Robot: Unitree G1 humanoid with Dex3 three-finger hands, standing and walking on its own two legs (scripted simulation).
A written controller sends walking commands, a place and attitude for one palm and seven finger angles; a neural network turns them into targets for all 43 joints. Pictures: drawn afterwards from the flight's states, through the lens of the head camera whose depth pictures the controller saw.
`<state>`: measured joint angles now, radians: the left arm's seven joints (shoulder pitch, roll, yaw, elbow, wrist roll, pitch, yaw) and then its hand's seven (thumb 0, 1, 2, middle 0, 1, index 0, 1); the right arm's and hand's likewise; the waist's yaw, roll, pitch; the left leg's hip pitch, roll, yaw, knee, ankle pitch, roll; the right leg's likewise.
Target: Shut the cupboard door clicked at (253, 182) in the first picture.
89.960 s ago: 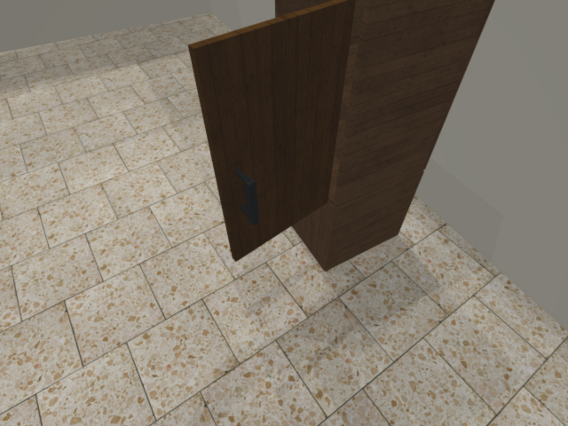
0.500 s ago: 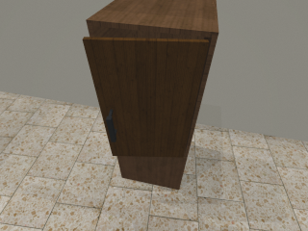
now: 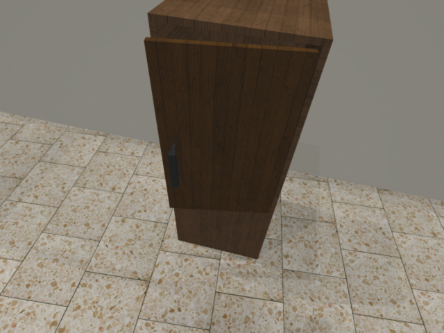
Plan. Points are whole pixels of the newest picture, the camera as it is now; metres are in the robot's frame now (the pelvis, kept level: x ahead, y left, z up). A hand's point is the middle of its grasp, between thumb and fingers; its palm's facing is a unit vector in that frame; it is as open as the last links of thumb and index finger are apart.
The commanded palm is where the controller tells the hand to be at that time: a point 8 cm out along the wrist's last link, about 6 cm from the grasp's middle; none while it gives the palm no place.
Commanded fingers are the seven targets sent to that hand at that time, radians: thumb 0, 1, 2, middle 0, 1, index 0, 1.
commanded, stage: come to a stop and stand still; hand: left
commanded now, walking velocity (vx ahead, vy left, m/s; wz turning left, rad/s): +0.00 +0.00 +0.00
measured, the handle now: (174, 165) +0.56 +0.17 -0.09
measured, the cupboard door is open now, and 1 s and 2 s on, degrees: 11 11 11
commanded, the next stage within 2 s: look again from close up in 0.74 s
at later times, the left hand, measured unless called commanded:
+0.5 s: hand out of the picture -0.06 +0.20 -0.19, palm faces +0.11 -0.98 -0.16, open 7.4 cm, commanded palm none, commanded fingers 0.00 0.90 0.90 -0.20 -0.30 -0.20 -0.30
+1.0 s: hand out of the picture -0.06 +0.21 -0.17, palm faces +0.02 -0.98 -0.18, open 7.3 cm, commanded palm none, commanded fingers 0.00 0.90 0.90 -0.20 -0.30 -0.20 -0.30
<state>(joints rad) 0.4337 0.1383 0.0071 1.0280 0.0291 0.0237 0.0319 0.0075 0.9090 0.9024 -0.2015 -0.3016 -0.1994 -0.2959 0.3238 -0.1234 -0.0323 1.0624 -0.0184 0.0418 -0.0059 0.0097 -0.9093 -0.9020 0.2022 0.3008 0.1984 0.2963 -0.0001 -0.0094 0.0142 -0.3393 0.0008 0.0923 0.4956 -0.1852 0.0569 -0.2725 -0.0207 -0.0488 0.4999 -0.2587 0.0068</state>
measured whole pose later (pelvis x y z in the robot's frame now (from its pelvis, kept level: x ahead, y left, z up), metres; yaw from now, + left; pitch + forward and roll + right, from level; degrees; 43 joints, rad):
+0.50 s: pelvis -0.05 +0.04 -0.01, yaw +1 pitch -2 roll -1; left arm 0.34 0.16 0.05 1.03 0.03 0.05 0.03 0.01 0.91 0.90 -0.20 -0.30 -0.20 -0.30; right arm 0.28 -0.14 -0.05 1.04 -0.02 0.01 -0.03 0.01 -0.92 -0.90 0.20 0.30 0.20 0.30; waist 0.02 -0.04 0.00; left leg -0.26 -0.03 0.05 0.63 -0.34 0.07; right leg -0.41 -0.04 0.03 0.68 -0.29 0.03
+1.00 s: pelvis -0.05 +0.04 +0.01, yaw +0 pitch -1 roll +0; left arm 0.30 0.14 0.00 1.09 0.02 0.00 0.04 0.01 0.92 0.90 -0.20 -0.30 -0.20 -0.30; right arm 0.29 -0.13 -0.02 1.14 -0.01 0.01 -0.02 0.01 -0.91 -0.90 0.20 0.30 0.20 0.30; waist -0.01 -0.01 0.04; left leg -0.17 -0.05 0.08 0.39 -0.21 0.07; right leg -0.21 -0.04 0.01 0.41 -0.19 0.04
